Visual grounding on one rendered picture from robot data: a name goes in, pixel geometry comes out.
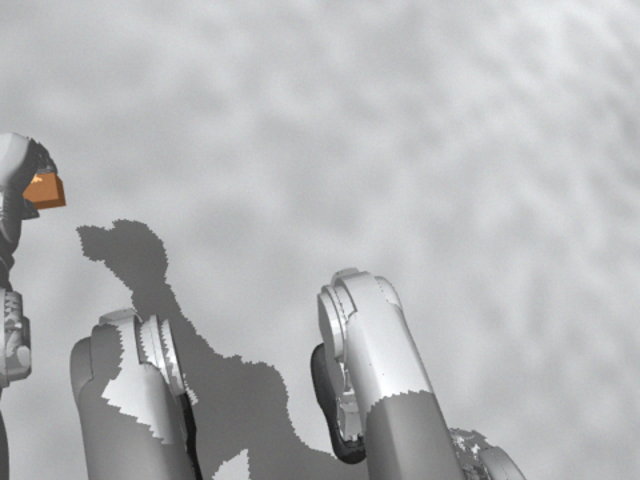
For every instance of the left robot hand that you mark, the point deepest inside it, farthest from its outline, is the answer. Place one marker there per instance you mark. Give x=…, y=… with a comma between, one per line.
x=20, y=159

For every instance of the right robot foot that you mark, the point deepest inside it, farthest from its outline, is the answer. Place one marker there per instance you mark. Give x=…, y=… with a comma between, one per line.
x=347, y=451

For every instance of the small box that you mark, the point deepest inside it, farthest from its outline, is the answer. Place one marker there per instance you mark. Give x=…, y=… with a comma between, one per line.
x=45, y=191

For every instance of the right robot hand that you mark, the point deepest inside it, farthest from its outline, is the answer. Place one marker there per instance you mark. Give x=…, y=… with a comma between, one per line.
x=495, y=463

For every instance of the left robot arm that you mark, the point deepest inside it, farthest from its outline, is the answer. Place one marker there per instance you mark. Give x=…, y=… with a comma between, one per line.
x=15, y=342

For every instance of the left robot foot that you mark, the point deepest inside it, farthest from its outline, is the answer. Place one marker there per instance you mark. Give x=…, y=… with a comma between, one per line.
x=191, y=439

